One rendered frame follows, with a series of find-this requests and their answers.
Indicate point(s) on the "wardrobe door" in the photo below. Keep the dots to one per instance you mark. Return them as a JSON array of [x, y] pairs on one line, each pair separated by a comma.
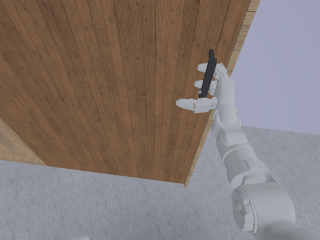
[[11, 143], [92, 85]]

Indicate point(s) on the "right robot upper arm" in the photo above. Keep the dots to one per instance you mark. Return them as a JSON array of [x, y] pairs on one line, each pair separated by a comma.
[[265, 211]]

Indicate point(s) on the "robot right forearm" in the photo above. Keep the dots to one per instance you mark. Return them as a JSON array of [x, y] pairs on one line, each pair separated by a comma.
[[242, 164]]

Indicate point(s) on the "handle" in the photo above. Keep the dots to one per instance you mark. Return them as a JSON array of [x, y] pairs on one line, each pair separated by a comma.
[[210, 69]]

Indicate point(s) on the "robot right hand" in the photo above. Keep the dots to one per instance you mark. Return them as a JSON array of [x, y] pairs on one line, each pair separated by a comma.
[[223, 90]]

